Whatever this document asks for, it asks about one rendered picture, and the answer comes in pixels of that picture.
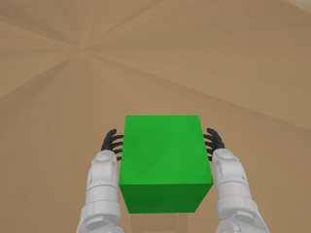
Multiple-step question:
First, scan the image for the right robot hand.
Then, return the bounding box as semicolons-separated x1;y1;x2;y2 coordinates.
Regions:
203;128;225;162

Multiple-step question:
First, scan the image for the carton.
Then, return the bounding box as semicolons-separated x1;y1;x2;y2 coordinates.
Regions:
119;115;214;214

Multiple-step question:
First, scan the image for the left robot hand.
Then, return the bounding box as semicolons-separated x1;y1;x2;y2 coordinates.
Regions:
101;129;124;161

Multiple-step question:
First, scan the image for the robot left upper arm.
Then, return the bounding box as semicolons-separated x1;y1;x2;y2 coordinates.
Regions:
85;223;124;233

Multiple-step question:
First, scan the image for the left robot forearm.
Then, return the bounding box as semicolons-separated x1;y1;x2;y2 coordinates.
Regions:
76;150;121;233

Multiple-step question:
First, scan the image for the right robot forearm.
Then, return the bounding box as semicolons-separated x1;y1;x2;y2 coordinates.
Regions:
212;149;270;233

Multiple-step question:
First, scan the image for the robot right upper arm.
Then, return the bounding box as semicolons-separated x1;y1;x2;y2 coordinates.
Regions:
215;217;269;233

